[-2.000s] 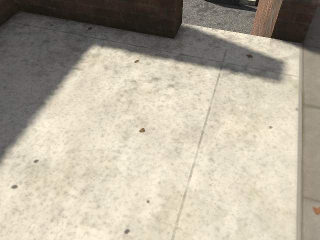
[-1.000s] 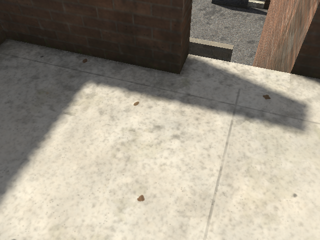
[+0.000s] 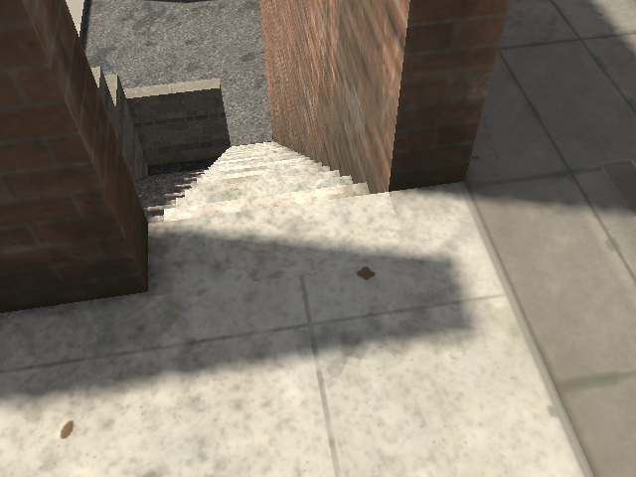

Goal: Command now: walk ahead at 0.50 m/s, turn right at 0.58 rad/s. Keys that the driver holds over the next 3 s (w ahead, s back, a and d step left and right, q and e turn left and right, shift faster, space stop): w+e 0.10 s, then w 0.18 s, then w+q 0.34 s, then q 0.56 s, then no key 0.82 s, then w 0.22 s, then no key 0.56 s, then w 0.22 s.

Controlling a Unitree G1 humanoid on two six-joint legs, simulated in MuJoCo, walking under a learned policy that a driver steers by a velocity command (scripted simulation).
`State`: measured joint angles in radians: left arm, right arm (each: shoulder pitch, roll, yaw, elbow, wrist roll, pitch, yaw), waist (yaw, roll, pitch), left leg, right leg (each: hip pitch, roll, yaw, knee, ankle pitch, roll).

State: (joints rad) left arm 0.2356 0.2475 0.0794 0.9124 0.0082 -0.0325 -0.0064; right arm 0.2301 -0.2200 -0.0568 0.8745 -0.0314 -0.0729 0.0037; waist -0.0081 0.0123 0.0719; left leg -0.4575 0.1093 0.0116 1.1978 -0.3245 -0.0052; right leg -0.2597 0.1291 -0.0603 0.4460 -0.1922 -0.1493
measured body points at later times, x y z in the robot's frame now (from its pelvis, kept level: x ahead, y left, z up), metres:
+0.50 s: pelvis +0.29 +0.04 -0.01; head +0.32 +0.04 +0.44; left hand +0.32 +0.30 -0.15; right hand +0.40 -0.23 -0.12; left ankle +0.38 +0.09 -0.73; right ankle +0.10 -0.04 -0.64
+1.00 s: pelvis +0.49 +0.00 -0.01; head +0.52 -0.01 +0.44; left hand +0.63 +0.28 -0.09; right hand +0.59 -0.26 -0.14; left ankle +0.38 +0.09 -0.67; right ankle +0.59 -0.08 -0.73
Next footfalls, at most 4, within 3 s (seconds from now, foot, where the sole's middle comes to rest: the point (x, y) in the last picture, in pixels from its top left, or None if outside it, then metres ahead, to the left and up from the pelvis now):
0.40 left None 0.42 0.09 -0.77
0.92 right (368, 394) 0.63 -0.07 -0.77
1.32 left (281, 458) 0.49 0.12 -0.77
1.64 right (381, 432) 0.54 -0.09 -0.77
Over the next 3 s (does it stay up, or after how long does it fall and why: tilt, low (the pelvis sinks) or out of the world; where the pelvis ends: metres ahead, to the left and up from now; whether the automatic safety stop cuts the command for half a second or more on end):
stays up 0.63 0.06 -0.01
